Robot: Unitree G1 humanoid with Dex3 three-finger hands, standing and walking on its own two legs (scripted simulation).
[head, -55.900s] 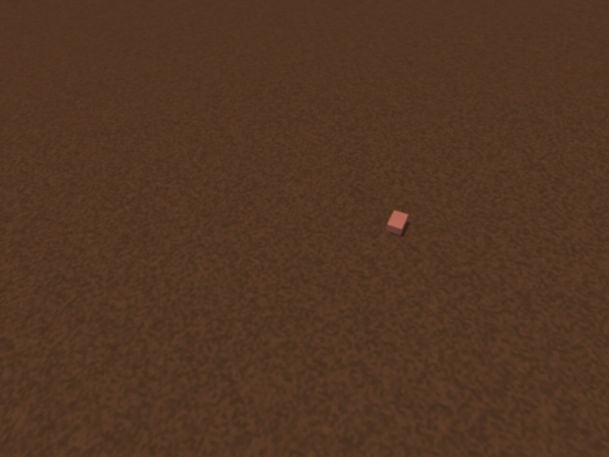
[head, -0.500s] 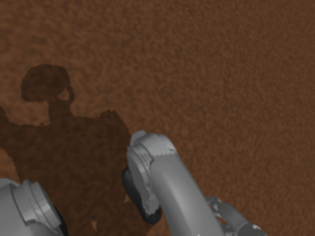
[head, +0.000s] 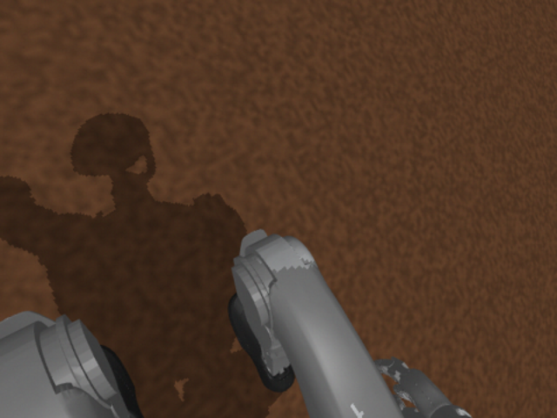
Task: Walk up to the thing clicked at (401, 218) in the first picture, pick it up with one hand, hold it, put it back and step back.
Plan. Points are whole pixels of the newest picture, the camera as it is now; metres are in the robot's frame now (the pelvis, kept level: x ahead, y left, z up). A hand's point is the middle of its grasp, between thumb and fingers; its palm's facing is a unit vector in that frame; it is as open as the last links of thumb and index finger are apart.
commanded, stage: approach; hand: left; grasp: from above
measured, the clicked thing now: out of the picture +0.54 +0.38 -0.31
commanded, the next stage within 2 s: none
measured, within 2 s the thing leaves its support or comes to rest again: neither
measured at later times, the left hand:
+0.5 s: hand out of the picture +0.51 +0.38 -0.16, palm faces -0.45 -0.11 -0.89, open 12.4 cm
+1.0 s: hand out of the picture +0.51 +0.38 -0.17, palm faces -0.45 -0.11 -0.89, open 11.6 cm
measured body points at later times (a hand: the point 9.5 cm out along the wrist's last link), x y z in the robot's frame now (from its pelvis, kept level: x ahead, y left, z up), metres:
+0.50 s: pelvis +0.00 +0.00 -0.01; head +0.27 +0.11 +0.33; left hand +0.53 +0.38 -0.11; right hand +0.08 -0.26 -0.09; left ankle +0.08 +0.14 -0.29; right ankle +0.11 -0.12 -0.29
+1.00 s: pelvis +0.00 +0.00 +0.00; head +0.27 +0.13 +0.33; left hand +0.53 +0.38 -0.12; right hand +0.07 -0.26 -0.08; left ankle +0.08 +0.14 -0.29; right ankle +0.11 -0.12 -0.29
